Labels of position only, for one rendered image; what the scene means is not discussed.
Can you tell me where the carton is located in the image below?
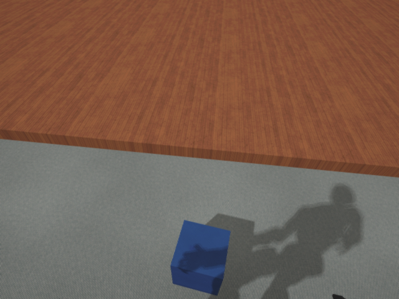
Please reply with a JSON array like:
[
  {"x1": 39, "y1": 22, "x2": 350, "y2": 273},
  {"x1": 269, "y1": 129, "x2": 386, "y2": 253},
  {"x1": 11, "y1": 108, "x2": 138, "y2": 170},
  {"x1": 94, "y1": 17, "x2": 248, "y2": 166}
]
[{"x1": 170, "y1": 220, "x2": 231, "y2": 296}]

